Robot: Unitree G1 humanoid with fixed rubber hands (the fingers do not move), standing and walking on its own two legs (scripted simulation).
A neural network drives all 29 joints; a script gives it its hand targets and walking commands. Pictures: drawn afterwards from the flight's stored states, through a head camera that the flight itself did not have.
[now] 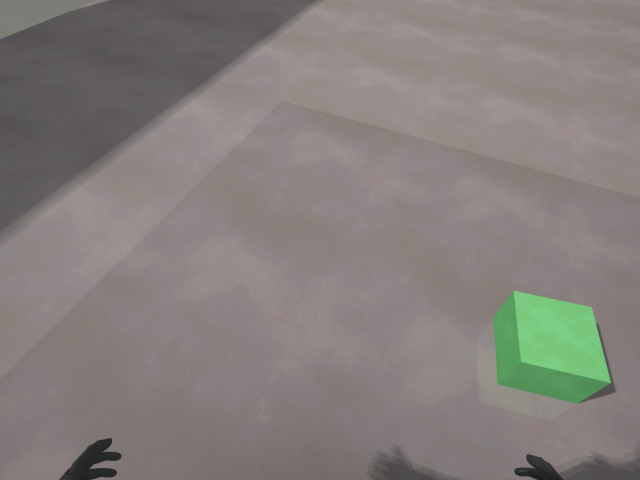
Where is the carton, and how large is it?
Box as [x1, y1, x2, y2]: [494, 291, 610, 403]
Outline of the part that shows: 494,316 498,384 576,403 610,382 591,307 513,291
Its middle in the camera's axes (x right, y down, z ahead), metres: +0.75 +0.35 +1.27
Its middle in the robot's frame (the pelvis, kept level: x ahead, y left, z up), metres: +0.64 -0.75 -0.69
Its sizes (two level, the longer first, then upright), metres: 0.258 0.248 0.180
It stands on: the floor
